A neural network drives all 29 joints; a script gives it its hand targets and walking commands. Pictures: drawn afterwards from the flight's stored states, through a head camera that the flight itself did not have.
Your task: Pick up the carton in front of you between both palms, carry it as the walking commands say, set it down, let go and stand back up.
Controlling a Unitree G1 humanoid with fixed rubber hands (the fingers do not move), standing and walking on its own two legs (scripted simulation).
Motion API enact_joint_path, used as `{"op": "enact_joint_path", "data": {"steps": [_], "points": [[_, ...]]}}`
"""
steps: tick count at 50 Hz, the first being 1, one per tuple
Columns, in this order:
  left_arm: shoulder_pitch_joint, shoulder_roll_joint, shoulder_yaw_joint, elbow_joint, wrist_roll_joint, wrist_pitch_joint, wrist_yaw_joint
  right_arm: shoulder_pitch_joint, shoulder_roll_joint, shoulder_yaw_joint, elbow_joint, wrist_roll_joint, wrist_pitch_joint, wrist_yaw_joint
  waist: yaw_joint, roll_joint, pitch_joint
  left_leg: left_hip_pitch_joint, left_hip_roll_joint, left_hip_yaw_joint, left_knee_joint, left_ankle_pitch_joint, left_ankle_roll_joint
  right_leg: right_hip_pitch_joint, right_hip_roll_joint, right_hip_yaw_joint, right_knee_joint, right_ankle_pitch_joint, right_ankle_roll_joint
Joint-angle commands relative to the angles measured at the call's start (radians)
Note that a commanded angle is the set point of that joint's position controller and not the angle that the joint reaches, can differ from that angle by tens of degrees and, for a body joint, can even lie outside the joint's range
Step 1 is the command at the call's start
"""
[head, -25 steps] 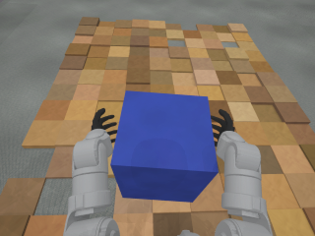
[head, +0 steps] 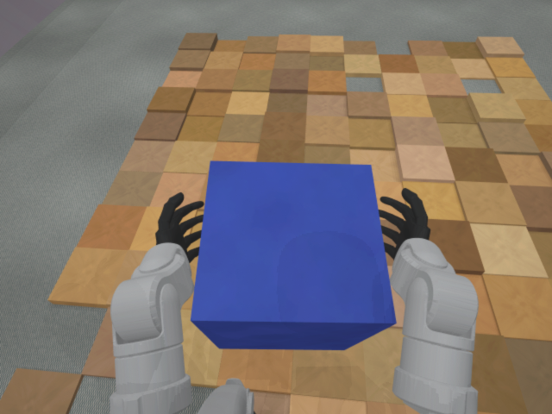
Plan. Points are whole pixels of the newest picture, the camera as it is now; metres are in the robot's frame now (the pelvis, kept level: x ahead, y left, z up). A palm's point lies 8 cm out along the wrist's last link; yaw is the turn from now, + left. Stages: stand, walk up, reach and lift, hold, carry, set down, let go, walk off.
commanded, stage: carry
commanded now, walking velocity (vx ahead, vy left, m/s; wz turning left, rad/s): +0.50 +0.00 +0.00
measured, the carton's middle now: (286, 267) +0.34 +0.02 +0.02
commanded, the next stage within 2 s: none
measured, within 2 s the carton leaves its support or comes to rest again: neither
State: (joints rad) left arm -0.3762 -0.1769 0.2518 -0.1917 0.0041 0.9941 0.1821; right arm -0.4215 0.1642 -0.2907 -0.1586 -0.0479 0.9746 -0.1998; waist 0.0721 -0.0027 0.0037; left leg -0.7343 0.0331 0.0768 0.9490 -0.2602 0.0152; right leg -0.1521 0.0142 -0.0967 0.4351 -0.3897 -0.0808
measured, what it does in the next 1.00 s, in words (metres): walks ahead: left foot 0.03 m higher, then right foot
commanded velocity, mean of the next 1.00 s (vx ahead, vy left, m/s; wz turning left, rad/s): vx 0.50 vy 0.00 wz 0.00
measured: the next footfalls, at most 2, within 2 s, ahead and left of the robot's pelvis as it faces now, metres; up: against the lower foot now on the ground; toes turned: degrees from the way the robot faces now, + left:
left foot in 0.06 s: +0.25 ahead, +0.11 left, +0.03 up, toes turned +5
right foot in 0.40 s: +0.41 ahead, -0.10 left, +0.03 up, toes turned -8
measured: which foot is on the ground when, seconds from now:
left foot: up 0.00-0.04, down 0.06-0.42, up 0.44-0.80, down 0.82-1.00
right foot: down 0.00-0.12, up 0.14-0.38, down 0.40-0.84, up 0.86-1.00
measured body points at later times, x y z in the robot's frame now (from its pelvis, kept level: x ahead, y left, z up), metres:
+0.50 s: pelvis +0.33 -0.02 +0.02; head +0.32 -0.02 +0.47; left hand +0.64 +0.15 +0.13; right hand +0.67 -0.17 +0.13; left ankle +0.23 +0.10 -0.65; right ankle +0.37 -0.10 -0.70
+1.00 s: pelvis +0.65 +0.03 +0.03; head +0.67 +0.04 +0.48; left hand +0.97 +0.17 +0.12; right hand +0.96 -0.14 +0.13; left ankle +0.68 +0.09 -0.71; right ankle +0.55 -0.09 -0.62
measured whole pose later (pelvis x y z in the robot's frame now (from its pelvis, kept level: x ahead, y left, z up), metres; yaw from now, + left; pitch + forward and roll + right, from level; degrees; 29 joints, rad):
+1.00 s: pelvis +0.65 +0.03 +0.03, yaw -1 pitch +5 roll +0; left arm -0.33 -0.16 0.25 -0.26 0.01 1.13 0.20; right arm -0.34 0.18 -0.24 -0.23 -0.02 1.10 -0.17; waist -0.04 -0.02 -0.05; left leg -0.34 -0.01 0.19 0.45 -0.33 0.07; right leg -0.47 -0.04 -0.04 1.13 -0.37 -0.01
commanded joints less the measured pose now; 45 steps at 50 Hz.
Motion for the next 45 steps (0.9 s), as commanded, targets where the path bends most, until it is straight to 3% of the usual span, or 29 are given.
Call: {"op": "enact_joint_path", "data": {"steps": [1, 3, 4, 5, 6, 7, 8, 9, 11, 13, 15, 17, 18, 20, 21, 22, 23, 24, 25, 26, 29, 34, 37, 39, 41, 42, 43, 44, 45], "points": [[-0.598, -0.674, -0.677, -0.051, -0.186, -0.032, -0.038, -0.479, 0.679, 0.614, 0.013, 0.094, 0.001, 0.015, 0.003, -0.149, -0.359, 0.071, -0.072, 0.118, -0.245, 0.16, 0.021, 0.274, -0.168, 0.083, -0.006, 0.999, -0.088], [-0.576, -0.681, -0.67, -0.014, -0.169, -0.039, -0.033, -0.474, 0.682, 0.618, 0.031, 0.093, -0.004, 0.018, -0.04, -0.181, -0.373, 0.273, -0.118, 0.153, -0.352, 0.187, 0.059, 0.206, -0.178, 0.049, 0.069, 1.175, -0.062], [-0.567, -0.685, -0.663, -0.006, -0.154, -0.041, -0.028, -0.479, 0.68, 0.622, 0.038, 0.091, -0.009, 0.018, -0.076, -0.149, -0.418, 0.429, -0.149, 0.185, -0.397, 0.247, 0.074, 0.178, -0.148, 0.001, 0.207, 1.234, -0.028], [-0.569, -0.687, -0.662, -0.011, -0.152, -0.044, -0.023, -0.491, 0.677, 0.622, 0.042, 0.095, -0.018, 0.013, -0.117, -0.04, -0.515, 0.72, -0.096, 0.129, -0.396, 0.361, 0.127, 0.012, -0.132, -0.016, 0.447, 1.161, 0.044], [-0.574, -0.674, -0.656, -0.024, -0.153, -0.051, -0.019, -0.445, 0.697, 0.625, 0.065, 0.107, -0.024, 0.01, -0.184, 0.035, -0.602, 1.014, -0.005, -0.03, -0.416, 0.402, 0.193, -0.245, -0.091, -0.007, 0.662, 0.817, 0.098], [-0.574, -0.683, -0.645, -0.036, -0.145, -0.056, -0.013, -0.416, 0.712, 0.624, 0.081, 0.11, -0.033, 0.008, -0.2, 0.259, -0.604, 1.197, 0.187, -0.347, -0.454, 0.611, 0.292, -0.554, 0.057, 0.028, 0.932, -0.03, 0.128], [-0.553, -0.671, -0.62, -0.016, -0.135, -0.062, -0.003, -0.398, 0.71, 0.632, 0.081, 0.124, -0.033, 0.011, -0.192, 0.221, -0.646, 1.28, 0.265, -0.496, -0.426, 0.556, 0.335, -0.708, 0.047, 0.133, 1.112, -0.168, 0.11], [-0.514, -0.662, -0.581, -0.012, -0.117, -0.07, 0.006, -0.432, 0.73, 0.679, 0.041, 0.162, -0.042, 0.014, -0.204, 0.126, -0.621, 1.223, 0.281, -0.563, -0.46, 0.397, 0.325, -0.785, 0.027, 0.198, 1.15, -0.194, 0.088], [-0.516, -0.65, -0.53, -0.013, -0.081, -0.08, 0.015, -0.538, 0.768, 0.745, -0.04, 0.222, -0.057, 0.029, -0.164, -0.021, -0.542, 1.029, 0.271, -0.498, -0.497, 0.161, 0.231, -0.737, -0.047, 0.203, 0.987, -0.147, 0.043], [-0.503, -0.623, -0.513, -0.009, -0.062, -0.085, 0.019, -0.588, 0.759, 0.773, -0.079, 0.258, -0.062, 0.038, -0.129, 0.0, -0.463, 0.827, 0.236, -0.391, -0.577, -0.062, 0.181, -0.609, -0.065, 0.146, 0.733, -0.137, 0.055], [-0.516, -0.606, -0.524, -0.008, -0.051, -0.085, 0.02, -0.615, 0.741, 0.777, -0.078, 0.278, -0.059, 0.045, -0.124, 0.093, -0.406, 0.683, 0.21, -0.262, -0.626, -0.038, 0.172, -0.468, -0.063, 0.08, 0.491, -0.071, 0.065], [-0.519, -0.585, -0.525, -0.01, -0.041, -0.075, 0.023, -0.552, 0.716, 0.755, -0.036, 0.26, -0.048, 0.044, -0.081, 0.192, -0.396, 0.53, 0.17, -0.14, -0.65, -0.014, 0.124, -0.197, -0.023, -0.025, 0.269, -0.017, 0.077], [-0.5, -0.579, -0.526, -0.003, -0.04, -0.067, 0.022, -0.52, 0.704, 0.739, -0.023, 0.246, -0.04, 0.042, -0.055, 0.187, -0.397, 0.505, 0.18, -0.114, -0.629, -0.042, 0.112, -0.104, -0.012, -0.079, 0.228, 0.045, 0.085], [-0.478, -0.582, -0.542, 0.009, -0.058, -0.048, 0.016, -0.469, 0.672, 0.709, -0.019, 0.209, -0.021, 0.033, -0.005, 0.057, -0.431, 0.419, 0.122, 0.004, -0.437, 0.059, 0.074, 0.177, 0.034, -0.154, 0.121, 0.124, 0.079], [-0.45, -0.584, -0.552, 0.024, -0.069, -0.037, 0.015, -0.462, 0.641, 0.679, -0.021, 0.185, -0.009, 0.023, 0.026, -0.027, -0.456, 0.342, 0.065, 0.056, -0.235, 0.077, 0.052, 0.324, 0.007, -0.076, 0.102, 0.055, 0.055], [-0.438, -0.568, -0.565, 0.019, -0.077, -0.028, 0.02, -0.456, 0.61, 0.649, -0.033, 0.17, 0.006, 0.014, 0.037, -0.224, -0.423, 0.109, -0.026, 0.057, 0.033, -0.076, -0.005, 0.375, -0.232, 0.437, -0.073, -0.147, -0.041], [-0.448, -0.574, -0.582, -0.003, -0.096, -0.01, 0.023, -0.451, 0.588, 0.62, -0.034, 0.157, 0.019, 0.004, -0.024, -0.202, -0.367, 0.005, -0.048, -0.036, 0.187, -0.233, 0.0, 0.31, -0.352, 0.717, -0.176, 0.045, -0.112], [-0.509, -0.592, -0.618, -0.062, -0.136, 0.006, 0.02, -0.401, 0.585, 0.586, -0.021, 0.146, 0.036, -0.003, -0.038, -0.116, -0.383, -0.022, -0.007, -0.08, 0.326, -0.208, 0.021, 0.295, -0.418, 0.713, -0.14, 0.164, -0.182], [-0.542, -0.614, -0.655, -0.112, -0.176, 0.019, 0.013, -0.371, 0.584, 0.566, -0.028, 0.142, 0.051, -0.006, -0.036, -0.011, -0.361, -0.028, 0.027, -0.099, 0.351, -0.169, 0.027, 0.254, -0.407, 0.623, -0.118, 0.326, -0.18], [-0.577, -0.623, -0.673, -0.158, -0.204, 0.028, 0.007, -0.361, 0.597, 0.556, -0.039, 0.138, 0.063, -0.006, -0.041, 0.017, -0.349, -0.032, 0.052, -0.105, 0.312, -0.13, 0.022, 0.226, -0.386, 0.524, -0.119, 0.382, -0.157], [-0.582, -0.636, -0.696, -0.209, -0.241, 0.048, -0.006, -0.393, 0.6, 0.579, -0.098, 0.142, 0.081, -0.001, -0.043, -0.074, -0.325, 0.038, 0.05, -0.062, 0.037, -0.11, -0.016, 0.199, -0.309, 0.303, -0.181, 0.406, -0.074], [-0.466, -0.558, -0.653, -0.181, -0.217, 0.082, -0.001, -0.363, 0.563, 0.61, -0.129, 0.144, 0.113, -0.013, -0.021, -0.153, -0.324, 0.065, -0.008, 0.054, -0.249, 0.08, -0.02, 0.319, -0.24, 0.106, -0.138, 0.726, -0.04], [-0.447, -0.521, -0.615, -0.156, -0.181, 0.096, 0.014, -0.394, 0.55, 0.621, -0.136, 0.164, 0.132, -0.012, -0.013, -0.168, -0.281, 0.118, -0.026, 0.086, -0.401, 0.235, -0.011, 0.314, -0.207, 0.029, -0.133, 0.797, -0.024], [-0.455, -0.513, -0.597, -0.147, -0.157, 0.102, 0.024, -0.421, 0.543, 0.62, -0.135, 0.179, 0.142, -0.007, -0.035, -0.186, -0.286, 0.227, -0.047, 0.115, -0.465, 0.273, 0.011, 0.3, -0.21, -0.007, -0.081, 0.928, -0.001], [-0.471, -0.512, -0.584, -0.142, -0.138, 0.11, 0.033, -0.424, 0.543, 0.611, -0.114, 0.186, 0.149, -0.003, -0.091, -0.173, -0.354, 0.475, -0.095, 0.174, -0.523, 0.246, 0.025, 0.236, -0.191, -0.075, 0.104, 0.971, 0.033], [-0.485, -0.516, -0.581, -0.143, -0.131, 0.113, 0.035, -0.433, 0.538, 0.605, -0.106, 0.187, 0.151, -0.001, -0.115, -0.094, -0.416, 0.697, -0.065, 0.15, -0.494, 0.211, 0.039, 0.103, -0.155, -0.089, 0.275, 0.803, 0.056], [-0.512, -0.52, -0.582, -0.154, -0.136, 0.119, 0.034, -0.434, 0.54, 0.603, -0.095, 0.186, 0.15, -0.001, -0.136, 0.08, -0.515, 0.963, 0.138, -0.135, -0.45, 0.163, 0.123, -0.14, -0.124, -0.056, 0.552, 0.486, 0.087], [-0.499, -0.549, -0.59, -0.144, -0.148, 0.123, 0.033, -0.435, 0.544, 0.602, -0.077, 0.192, 0.152, -0.003, -0.113, 0.264, -0.561, 1.148, 0.342, -0.527, -0.54, 0.111, 0.24, -0.451, 0.004, 0.022, 0.783, -0.078, 0.104], [-0.523, -0.557, -0.593, -0.162, -0.159, 0.121, 0.031, -0.39, 0.589, 0.611, -0.078, 0.201, 0.149, 0.001, -0.126, 0.227, -0.465, 1.056, 0.326, -0.601, -0.66, 0.086, 0.239, -0.58, 0.012, 0.084, 0.858, -0.12, 0.084]]}}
